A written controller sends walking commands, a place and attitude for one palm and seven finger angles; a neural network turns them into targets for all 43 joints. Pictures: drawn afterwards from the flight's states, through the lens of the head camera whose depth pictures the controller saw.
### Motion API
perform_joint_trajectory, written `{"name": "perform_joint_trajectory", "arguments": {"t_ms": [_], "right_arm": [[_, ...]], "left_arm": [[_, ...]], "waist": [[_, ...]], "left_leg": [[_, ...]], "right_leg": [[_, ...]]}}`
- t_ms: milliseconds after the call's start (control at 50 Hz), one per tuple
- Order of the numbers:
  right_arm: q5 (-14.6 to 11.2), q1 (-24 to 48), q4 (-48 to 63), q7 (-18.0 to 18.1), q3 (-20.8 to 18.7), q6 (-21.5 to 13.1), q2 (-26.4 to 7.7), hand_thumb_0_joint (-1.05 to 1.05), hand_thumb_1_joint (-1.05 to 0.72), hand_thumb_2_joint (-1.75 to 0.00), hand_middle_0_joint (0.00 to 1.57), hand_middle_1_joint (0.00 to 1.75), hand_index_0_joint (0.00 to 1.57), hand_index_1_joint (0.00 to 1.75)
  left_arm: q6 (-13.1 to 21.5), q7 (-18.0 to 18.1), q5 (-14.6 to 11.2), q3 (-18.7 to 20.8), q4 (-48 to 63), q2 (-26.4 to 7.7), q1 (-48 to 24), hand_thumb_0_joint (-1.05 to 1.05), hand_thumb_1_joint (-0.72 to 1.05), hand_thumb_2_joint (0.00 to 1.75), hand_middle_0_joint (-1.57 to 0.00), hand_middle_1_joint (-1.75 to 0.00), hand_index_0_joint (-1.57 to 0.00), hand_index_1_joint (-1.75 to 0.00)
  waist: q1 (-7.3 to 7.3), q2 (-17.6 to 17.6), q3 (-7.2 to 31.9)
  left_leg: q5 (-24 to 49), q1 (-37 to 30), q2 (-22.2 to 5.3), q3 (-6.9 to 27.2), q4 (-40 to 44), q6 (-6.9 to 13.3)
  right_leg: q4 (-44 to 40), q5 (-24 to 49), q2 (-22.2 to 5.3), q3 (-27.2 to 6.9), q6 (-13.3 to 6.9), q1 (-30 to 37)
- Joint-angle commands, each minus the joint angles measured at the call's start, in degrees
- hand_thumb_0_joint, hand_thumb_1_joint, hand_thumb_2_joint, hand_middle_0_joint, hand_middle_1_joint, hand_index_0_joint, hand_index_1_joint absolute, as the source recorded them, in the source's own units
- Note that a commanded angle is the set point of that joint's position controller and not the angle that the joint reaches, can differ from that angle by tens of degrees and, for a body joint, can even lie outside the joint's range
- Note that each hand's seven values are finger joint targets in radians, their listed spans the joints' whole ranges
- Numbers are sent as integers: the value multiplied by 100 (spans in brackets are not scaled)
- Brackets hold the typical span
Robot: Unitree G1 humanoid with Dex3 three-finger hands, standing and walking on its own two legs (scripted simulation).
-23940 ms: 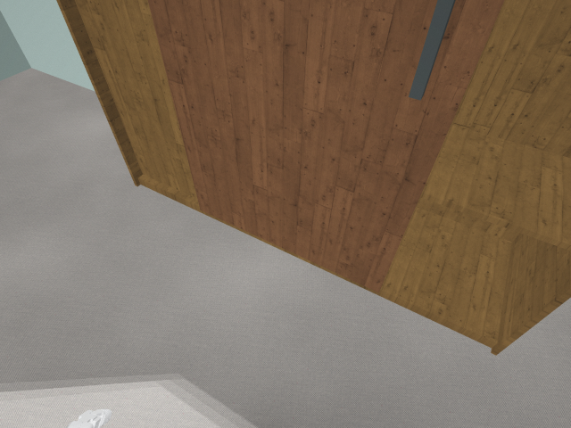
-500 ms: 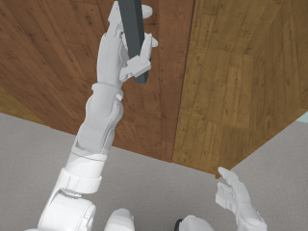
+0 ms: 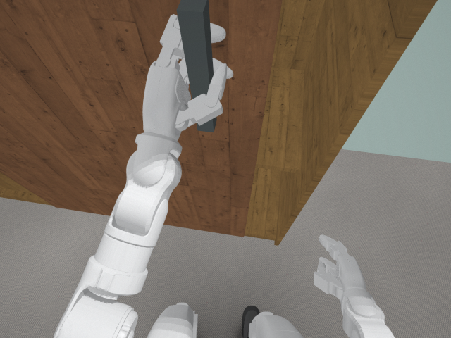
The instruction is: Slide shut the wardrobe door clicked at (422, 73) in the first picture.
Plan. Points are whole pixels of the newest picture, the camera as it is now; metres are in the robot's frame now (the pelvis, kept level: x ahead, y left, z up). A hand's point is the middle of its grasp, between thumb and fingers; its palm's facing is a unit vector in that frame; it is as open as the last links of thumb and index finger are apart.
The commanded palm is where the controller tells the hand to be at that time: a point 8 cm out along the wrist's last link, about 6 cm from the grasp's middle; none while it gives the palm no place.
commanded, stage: step sideways, sliding the door along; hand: left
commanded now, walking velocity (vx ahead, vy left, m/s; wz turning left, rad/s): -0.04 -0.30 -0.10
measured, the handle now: (205, 65) +0.43 +0.07 +0.21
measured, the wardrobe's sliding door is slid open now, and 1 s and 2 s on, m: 0.13 0.00 0.00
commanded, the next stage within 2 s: stop walking and hold the door there in 0.84 s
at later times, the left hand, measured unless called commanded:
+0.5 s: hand (313, 109) +0.37 -0.07 +0.21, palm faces -0.08 -0.99 -0.06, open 6.7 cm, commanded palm +0.36 -0.05 +0.21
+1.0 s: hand (333, 105) +0.38 -0.09 +0.20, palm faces +0.30 -0.94 -0.14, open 6.9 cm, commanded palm +0.35 -0.05 +0.20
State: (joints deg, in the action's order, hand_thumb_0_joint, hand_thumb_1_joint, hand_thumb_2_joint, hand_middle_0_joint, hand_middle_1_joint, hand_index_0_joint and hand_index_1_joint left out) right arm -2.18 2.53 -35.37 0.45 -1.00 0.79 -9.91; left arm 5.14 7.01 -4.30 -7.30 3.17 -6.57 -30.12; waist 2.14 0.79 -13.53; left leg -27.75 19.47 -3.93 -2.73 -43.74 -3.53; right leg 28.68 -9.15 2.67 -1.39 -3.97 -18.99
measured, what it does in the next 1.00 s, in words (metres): steps to the right: left foot, then right foot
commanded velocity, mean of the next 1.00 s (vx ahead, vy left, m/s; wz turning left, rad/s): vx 0.06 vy -0.25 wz -0.02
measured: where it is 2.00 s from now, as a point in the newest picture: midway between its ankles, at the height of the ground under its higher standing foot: outside the picture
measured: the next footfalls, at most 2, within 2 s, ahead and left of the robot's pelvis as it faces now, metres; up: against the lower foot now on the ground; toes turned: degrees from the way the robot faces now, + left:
left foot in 0.06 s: +0.03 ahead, +0.15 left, +0.00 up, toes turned +7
right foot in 0.24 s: +0.07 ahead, -0.18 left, +0.00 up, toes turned -4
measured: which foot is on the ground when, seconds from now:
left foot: up 0.00-0.04, down 0.06-0.26, up 0.28-0.40, down 0.42-0.64, up 0.66-0.74, down 0.76-1.00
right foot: down 0.00-0.06, up 0.08-0.22, down 0.24-0.42, up 0.44-0.60, down 0.62-0.78, up 0.80-0.94, down 0.96-1.00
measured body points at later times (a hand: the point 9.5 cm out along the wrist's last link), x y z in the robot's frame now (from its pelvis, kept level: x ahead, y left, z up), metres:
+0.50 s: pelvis -0.06 -0.12 -0.02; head -0.01 -0.13 +0.43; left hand +0.37 -0.01 +0.21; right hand +0.09 -0.37 -0.13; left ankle -0.03 +0.04 -0.74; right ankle +0.00 -0.20 -0.71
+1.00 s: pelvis -0.05 -0.31 -0.02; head +0.02 -0.31 +0.42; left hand +0.36 -0.04 +0.21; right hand +0.16 -0.51 -0.13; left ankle -0.05 -0.06 -0.73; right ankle -0.01 -0.43 -0.74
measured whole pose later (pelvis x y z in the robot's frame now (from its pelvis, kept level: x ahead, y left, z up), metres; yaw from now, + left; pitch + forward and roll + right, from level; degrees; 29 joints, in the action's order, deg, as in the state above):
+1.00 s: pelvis -0.05 -0.31 -0.02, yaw -1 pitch -3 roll -1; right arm -4.2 -3.2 -36.1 -0.7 -0.9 0.6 -12.3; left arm 0.0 5.9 -7.0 10.5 -20.8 -21.5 -43.2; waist 5.6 -3.5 -12.6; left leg -17.6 15.0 -15.2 0.4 -39.0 -5.6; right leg 38.4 -15.4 0.6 0.8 -0.5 -19.1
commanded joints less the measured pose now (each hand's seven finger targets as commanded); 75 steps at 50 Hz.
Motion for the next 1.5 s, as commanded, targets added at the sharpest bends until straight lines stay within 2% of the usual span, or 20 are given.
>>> {"name": "perform_joint_trajectory", "arguments": {"t_ms": [0, 40, 80, 180, 240, 300, 360, 400, 420, 580, 640, 700, 740, 760, 920, 940, 980, 1080, 1340, 1480], "right_arm": [[17, -20, 633, 109, -335, -63, -482, 0, -90, -90, 20, 30, 20, 30], [5, -114, 817, 51, -533, -11, -852, 0, -90, -90, 20, 30, 20, 30], [138, 134, 804, 28, -380, -129, -659, 0, -90, -90, 20, 30, 20, 30], [-14, -87, 814, 20, -370, -213, -831, 0, -90, -90, 20, 30, 20, 30], [-166, 216, 884, 147, -174, -225, -558, 0, -90, -90, 20, 30, 20, 30], [-39, -169, 525, 234, -233, -362, -568, 0, -90, -90, 20, 30, 20, 30], [-4, -443, 282, 262, -237, -344, -689, 0, -90, -90, 20, 30, 20, 30], [55, -407, 452, 240, -415, -312, -1079, 0, -90, -90, 20, 30, 20, 30], [35, -240, 544, 153, -373, -294, -939, 0, -90, -90, 20, 30, 20, 30], [-253, -416, 643, 120, -217, -265, -891, 0, -90, -90, 20, 30, 20, 30], [-296, -208, 463, 230, -247, -330, -730, 0, -90, -90, 20, 30, 20, 30], [-157, -469, 209, 209, -205, -414, -694, 0, -90, -90, 20, 30, 20, 30], [-129, -484, 379, 154, -398, -335, -1146, 0, -90, -90, 20, 30, 20, 30], [-151, -358, 502, -53, -382, -254, -1120, 0, -90, -90, 20, 30, 20, 30], [-249, -354, 830, -76, -347, -354, -1053, 0, -90, -90, 20, 30, 20, 30], [-214, -754, 401, 42, -475, -269, -1327, 0, -90, -90, 20, 30, 20, 30], [-250, -397, 690, 134, -405, -316, -979, 0, -90, -90, 20, 30, 20, 30], [-118, -409, 382, 426, -84, -637, -923, 0, -90, -90, 20, 30, 20, 30], [-158, -599, 491, 412, -266, -67, -1529, 0, -90, -90, 20, 30, 20, 30], [-110, -786, 417, 567, -183, -86, -1486, 0, -90, -90, 20, 30, 20, 30]], "left_arm": [[843, -392, 173, -248, 1633, -462, -3064, 0, 90, 90, -45, -140, -45, -140], [723, -498, 72, -179, 1231, -441, -2976, 0, 90, 90, -45, -140, -45, -140], [638, -578, 162, -8, 1127, -440, -3467, 0, 90, 90, -45, -140, -45, -140], [464, -558, 79, -109, 592, -191, -3426, 0, 90, 90, -45, -140, -45, -140], [208, -337, 62, 174, 551, -678, -3486, 0, 90, 90, -45, -140, -45, -140], [264, -324, 13, 178, 861, -591, -3775, 0, 90, 90, -45, -140, -45, -140], [390, -282, -17, 238, 315, -688, -4057, 0, 90, 90, -45, -140, -45, -140], [418, -422, -137, 42, 141, -454, -4320, 0, 90, 90, -45, -140, -45, -140], [360, -528, -122, -109, -228, -251, -4419, 0, 90, 90, -45, -140, -45, -140], [259, -474, -132, -418, -315, 185, -4854, 0, 90, 90, -45, -140, -45, -140], [84, -263, -99, -438, -347, 95, -4940, 0, 90, 90, -45, -140, -45, -140], [253, -240, -126, -519, -27, 84, -5345, 0, 90, 90, -45, -140, -45, -140], [277, -355, -255, -622, 21, 129, -5240, 0, 90, 90, -45, -140, -45, -140], [185, -517, -287, -647, -480, 365, -5041, 0, 90, 90, -45, -140, -45, -140], [203, -473, -224, 21, 273, -521, -4539, 0, 90, 90, -45, -140, -45, -140], [46, -120, 114, 3152, -1840, -3747, -2978, 0, 90, 90, -45, -140, -45, -140], [43, -269, 47, 2388, -927, -3138, -3141, 0, 90, 90, -45, -140, -45, -140], [55, -10, 56, 3076, -837, -3517, -2885, 0, 90, 90, -45, -140, -45, -140], [-52, 30, 38, 2711, -1454, -3502, -2718, 0, 90, 90, -45, -140, -45, -140], [27, 65, 65, 2689, -2138, -3557, -2713, 0, 90, 90, -45, -140, -45, -140]], "waist": [[-410, 569, 4032], [-454, -1150, 3880], [-301, -1628, 3277], [-353, -763, 3269], [-234, 1462, 2973], [-206, 1040, 3393], [-374, 502, 3706], [-370, -1589, 3561], [-240, -1376, 3281], [-282, -366, 3427], [-242, 1455, 3179], [-405, 701, 3531], [-456, -1332, 3794], [-300, -1183, 3657], [-290, -1228, 3452], [-150, -411, 3437], [-13, 1659, 3629], [-35, 711, 3920], [-152, -907, 3538], [-140, -516, 2939]], "left_leg": [[2402, -2039, -485, -56, 1659, 233], [5023, -3130, -2374, 1598, 1921, 1208], [5079, -2536, -2778, 1599, 2098, 1517], [4425, -1930, -1877, -72, 1150, 600], [-189, -214, -62, -529, -412, 58], [-487, 234, 2, 226, -1058, 158], [777, -1027, -75, -100, 1344, 246], [3004, -2668, -2142, 1957, 2048, 1191], [3151, -2291, -2835, 2545, 2510, 1570], [2684, -1470, -1044, -82, 536, 546], [-107, 262, 79, 33, -813, 190], [883, -683, -167, 95, 901, 312], [5859, -3567, -2119, 2020, 1478, 1100], [4944, -3294, -2546, 2203, 1863, 1322], [4713, -2297, -1367, 48, 637, 627], [3776, -1812, -774, -611, 39, 595], [-416, 548, 206, -181, -1625, 36], [-152, 344, 310, 39, -140, 136], [3532, -1850, -695, 413, 1707, 499], [1649, -961, -606, 358, 2072, 534]], "right_leg": [[149, 3627, -971, -790, 1, 1619], [1322, -423, -178, -257, 520, -337], [2647, -1547, -335, -619, 453, -1000], [288, -218, -333, 6, 406, 835], [-883, 1781, -1431, -905, -123, 1143], [-427, 2561, -1625, -1402, -728, 1866], [204, 2499, -1162, -591, -308, 1616], [1717, -201, -217, 52, 451, -776], [2913, -1174, -279, -499, 470, -1075], [-398, 61, -369, 326, 273, 1365], [-606, 1824, -1616, -1393, -571, 1905], [653, 3880, -1493, -565, -442, 2079], [2118, -33, -419, 196, 475, -900], [2823, -1746, -459, -411, 354, -1190], [82, 186, -220, 354, 370, 997], [-309, 1693, -512, 118, 320, 1080], [-33, 5539, -1670, -1302, -228, 2771], [305, 5893, -1941, -1254, -363, 2976], [-156, 1621, -909, -400, 387, 932], [-454, 235, -660, -451, 346, 727]]}}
